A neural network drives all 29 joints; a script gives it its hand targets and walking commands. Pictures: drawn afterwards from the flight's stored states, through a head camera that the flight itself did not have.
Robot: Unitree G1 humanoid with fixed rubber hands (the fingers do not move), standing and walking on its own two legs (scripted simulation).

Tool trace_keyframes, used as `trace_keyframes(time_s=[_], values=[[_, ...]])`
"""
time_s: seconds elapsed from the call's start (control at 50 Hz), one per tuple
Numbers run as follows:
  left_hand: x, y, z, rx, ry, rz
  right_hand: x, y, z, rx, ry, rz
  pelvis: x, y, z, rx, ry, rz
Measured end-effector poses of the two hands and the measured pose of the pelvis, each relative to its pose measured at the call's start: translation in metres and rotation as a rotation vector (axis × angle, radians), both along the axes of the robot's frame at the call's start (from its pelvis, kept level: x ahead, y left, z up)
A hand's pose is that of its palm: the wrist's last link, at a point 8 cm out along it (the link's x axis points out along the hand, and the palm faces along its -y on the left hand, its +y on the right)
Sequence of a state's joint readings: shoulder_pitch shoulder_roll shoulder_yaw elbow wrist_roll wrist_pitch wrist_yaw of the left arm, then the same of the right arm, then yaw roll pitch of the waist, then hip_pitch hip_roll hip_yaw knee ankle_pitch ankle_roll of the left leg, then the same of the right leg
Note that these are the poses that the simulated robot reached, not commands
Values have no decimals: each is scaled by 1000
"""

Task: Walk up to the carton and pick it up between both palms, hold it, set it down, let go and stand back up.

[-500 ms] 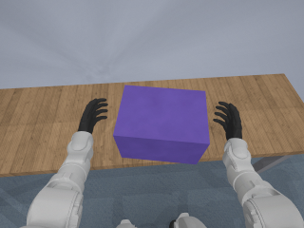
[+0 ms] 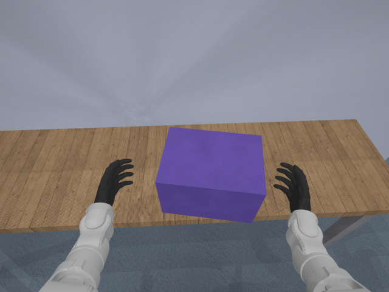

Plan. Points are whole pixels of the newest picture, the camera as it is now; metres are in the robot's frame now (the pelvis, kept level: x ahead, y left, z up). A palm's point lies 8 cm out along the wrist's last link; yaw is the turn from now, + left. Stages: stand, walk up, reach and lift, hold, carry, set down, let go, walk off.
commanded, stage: set down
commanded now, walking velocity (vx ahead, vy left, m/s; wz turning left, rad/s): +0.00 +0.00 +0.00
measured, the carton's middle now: (210, 175) +0.40 -0.04 -0.05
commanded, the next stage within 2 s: none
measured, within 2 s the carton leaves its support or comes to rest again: neither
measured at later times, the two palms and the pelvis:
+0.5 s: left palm (88, 233) +0.25 +0.22 +0.00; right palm (305, 229) +0.23 -0.21 +0.00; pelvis +0.03 +0.01 +0.02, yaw -1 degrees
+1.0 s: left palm (89, 254) +0.21 +0.22 -0.01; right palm (318, 250) +0.19 -0.22 +0.00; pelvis +0.04 +0.01 +0.02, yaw -2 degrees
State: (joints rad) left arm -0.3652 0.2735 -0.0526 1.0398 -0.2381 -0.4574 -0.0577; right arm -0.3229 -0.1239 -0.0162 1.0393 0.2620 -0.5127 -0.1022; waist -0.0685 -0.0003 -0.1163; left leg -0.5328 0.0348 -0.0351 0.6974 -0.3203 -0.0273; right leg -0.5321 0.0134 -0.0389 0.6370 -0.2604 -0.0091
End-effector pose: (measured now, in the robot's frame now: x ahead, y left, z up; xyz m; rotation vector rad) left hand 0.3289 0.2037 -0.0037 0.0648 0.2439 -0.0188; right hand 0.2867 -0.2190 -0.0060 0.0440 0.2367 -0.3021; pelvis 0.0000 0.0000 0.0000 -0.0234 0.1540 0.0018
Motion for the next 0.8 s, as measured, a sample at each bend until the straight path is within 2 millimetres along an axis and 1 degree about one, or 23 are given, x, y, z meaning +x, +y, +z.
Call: trace_keyframes(time_s=[0.1, 0.2, 0.4, 0.52, 0.68, 0.8], values=[[-12, 4, 0, 0, 8, -3, -10, 0, -1, -3, 1, -2, 7, 1, 5, -3, -37, -2], [-28, 8, 0, -4, 9, -6, -25, 0, -1, -7, 3, -7, 15, 2, 10, -3, -73, -4], [-64, 17, 1, -21, 22, 15, -46, 5, 3, -8, -2, 11, 30, 6, 17, -1, -152, -13], [-86, 21, 7, -17, 17, 16, -62, 8, 5, 3, -4, 8, 36, 8, 20, -3, -187, -18], [-114, 25, 10, -20, 36, 33, -83, 8, 11, 0, 6, 14, 40, 10, 23, -1, -239, -21], [-125, 19, 9, -21, 52, 31, -97, 5, 12, -14, 35, 18, 39, 10, 23, 1, -267, -24]])
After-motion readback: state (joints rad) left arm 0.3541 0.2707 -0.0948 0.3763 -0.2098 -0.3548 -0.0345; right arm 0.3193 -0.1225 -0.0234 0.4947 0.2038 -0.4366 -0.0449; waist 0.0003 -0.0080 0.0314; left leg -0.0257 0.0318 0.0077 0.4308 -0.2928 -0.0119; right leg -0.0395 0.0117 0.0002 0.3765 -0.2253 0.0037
